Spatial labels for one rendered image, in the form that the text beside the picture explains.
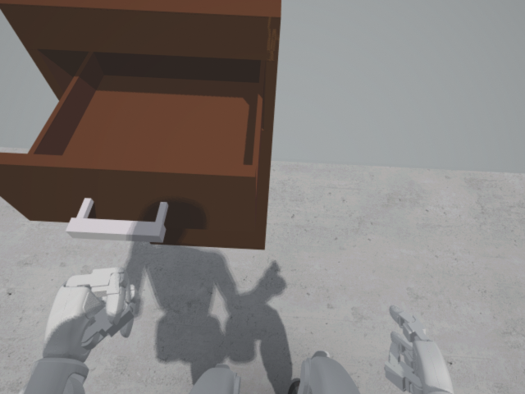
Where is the handle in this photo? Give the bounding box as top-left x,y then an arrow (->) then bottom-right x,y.
66,198 -> 168,243

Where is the robot right thigh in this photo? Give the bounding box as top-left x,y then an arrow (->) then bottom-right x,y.
299,356 -> 360,394

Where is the left robot forearm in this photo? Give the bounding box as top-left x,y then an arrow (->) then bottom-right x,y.
18,357 -> 89,394

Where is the robot left thigh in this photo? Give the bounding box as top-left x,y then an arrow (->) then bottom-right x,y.
189,368 -> 241,394

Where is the drawer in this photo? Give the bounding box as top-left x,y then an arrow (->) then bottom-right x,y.
0,52 -> 266,232

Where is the robot right hand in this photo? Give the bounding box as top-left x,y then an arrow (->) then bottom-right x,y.
385,305 -> 454,394

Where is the robot left hand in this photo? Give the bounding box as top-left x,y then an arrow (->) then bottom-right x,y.
43,267 -> 139,363

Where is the robot thigh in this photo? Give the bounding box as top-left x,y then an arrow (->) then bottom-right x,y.
299,356 -> 360,394
189,368 -> 241,394

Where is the cabinet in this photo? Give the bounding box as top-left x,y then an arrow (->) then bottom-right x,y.
0,0 -> 281,250

